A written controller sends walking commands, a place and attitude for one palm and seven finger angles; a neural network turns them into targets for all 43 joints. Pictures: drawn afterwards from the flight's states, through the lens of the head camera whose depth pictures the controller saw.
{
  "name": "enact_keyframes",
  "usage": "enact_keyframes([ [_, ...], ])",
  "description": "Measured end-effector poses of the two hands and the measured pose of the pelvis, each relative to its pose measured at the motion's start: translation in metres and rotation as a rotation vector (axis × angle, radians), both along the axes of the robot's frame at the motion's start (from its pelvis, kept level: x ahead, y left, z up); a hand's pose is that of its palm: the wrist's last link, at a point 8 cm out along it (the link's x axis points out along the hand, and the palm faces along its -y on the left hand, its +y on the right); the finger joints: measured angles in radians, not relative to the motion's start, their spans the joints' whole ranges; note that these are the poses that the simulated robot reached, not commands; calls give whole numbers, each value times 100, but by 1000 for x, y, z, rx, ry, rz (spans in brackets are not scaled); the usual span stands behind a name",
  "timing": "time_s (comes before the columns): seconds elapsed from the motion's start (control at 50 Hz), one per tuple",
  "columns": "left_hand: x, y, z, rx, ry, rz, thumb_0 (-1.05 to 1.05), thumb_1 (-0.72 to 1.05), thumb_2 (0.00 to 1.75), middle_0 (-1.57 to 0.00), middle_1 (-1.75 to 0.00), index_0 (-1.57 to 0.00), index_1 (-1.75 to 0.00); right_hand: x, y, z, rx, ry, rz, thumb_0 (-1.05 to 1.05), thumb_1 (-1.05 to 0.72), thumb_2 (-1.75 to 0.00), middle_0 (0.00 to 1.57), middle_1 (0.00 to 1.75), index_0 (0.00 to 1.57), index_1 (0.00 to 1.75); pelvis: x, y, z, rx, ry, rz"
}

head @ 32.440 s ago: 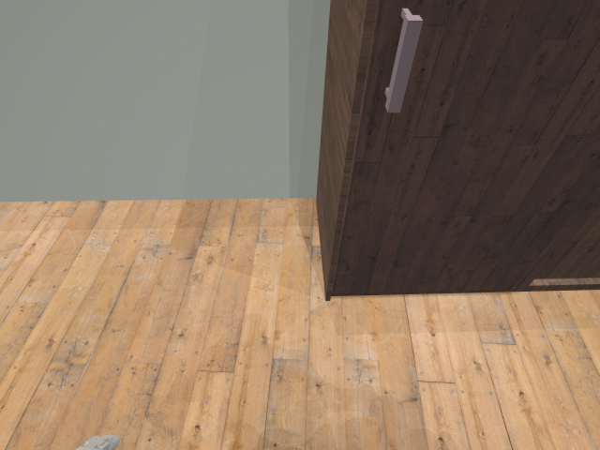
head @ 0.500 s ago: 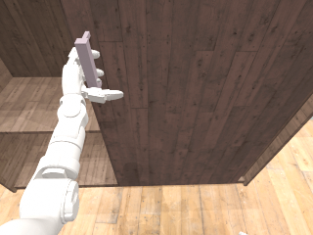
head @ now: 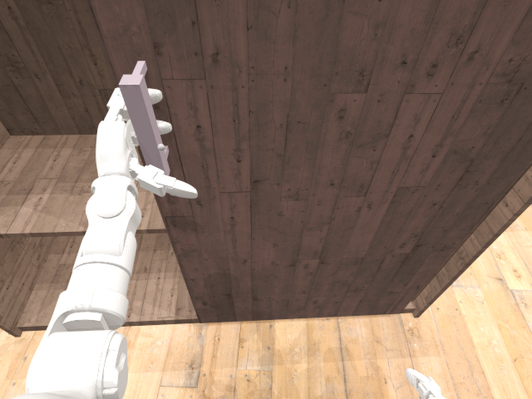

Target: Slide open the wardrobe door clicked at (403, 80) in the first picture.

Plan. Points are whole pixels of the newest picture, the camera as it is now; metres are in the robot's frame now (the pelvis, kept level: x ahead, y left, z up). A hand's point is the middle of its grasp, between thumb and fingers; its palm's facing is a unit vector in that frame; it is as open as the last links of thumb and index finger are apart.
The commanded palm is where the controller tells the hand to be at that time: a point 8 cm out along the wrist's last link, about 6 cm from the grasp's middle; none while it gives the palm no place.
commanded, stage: slip the hand off the handle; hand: left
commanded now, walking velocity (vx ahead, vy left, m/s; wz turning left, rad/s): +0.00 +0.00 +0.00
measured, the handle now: (151, 124) +0.46 +0.20 +0.18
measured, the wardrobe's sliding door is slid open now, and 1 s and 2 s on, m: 0.65 0.65 0.65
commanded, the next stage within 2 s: draw the hand back to the body in 1.08 s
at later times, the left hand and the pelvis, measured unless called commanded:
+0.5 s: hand (125, 152) +0.41 +0.23 +0.17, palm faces +0.21 -0.97 -0.07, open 14.6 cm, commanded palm +0.36 +0.28 +0.17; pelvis +0.01 +0.00 +0.00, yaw +0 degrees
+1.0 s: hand (102, 203) +0.31 +0.22 +0.17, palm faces +0.24 -0.97 -0.08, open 14.7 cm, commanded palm +0.27 +0.27 +0.17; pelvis +0.01 -0.01 +0.00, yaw +1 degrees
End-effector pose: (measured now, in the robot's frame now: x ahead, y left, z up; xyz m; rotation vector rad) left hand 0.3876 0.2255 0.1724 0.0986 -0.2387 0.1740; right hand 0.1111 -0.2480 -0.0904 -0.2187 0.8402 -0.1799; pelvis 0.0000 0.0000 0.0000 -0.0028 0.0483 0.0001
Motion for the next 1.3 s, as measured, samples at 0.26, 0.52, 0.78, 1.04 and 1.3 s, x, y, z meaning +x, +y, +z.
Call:
enact_keyframes([
  [0.26,-4,34,-6,3,38,41,-1,-55,20,-40,-123,-26,-115,21,15,0,15,-9,19,1,-90,-90,21,30,20,30,10,4,-1,-3,3,1],
  [0.52,-11,52,-6,-12,23,37,-1,-55,20,-39,-122,-27,-116,-7,-2,-6,-9,62,-37,1,-90,-90,20,30,20,30,12,4,-1,-5,13,-6],
  [0.78,-71,59,-9,3,-1,62,-1,-55,20,-26,-116,-26,-115,28,5,2,-2,-50,31,2,-90,-90,20,30,20,30,11,1,-1,-6,-25,11],
  [1.04,-115,48,-7,7,3,70,-1,-55,20,-25,-115,-26,-115,84,28,26,45,-250,140,2,-90,-90,20,30,20,30,12,-6,0,-1,-59,21],
  [1.3,-134,58,-13,-36,109,-23,-1,-55,20,-25,-115,-25,-115,81,23,22,14,-234,157,2,-90,-90,21,30,20,30,8,-12,1,-4,-90,47],
])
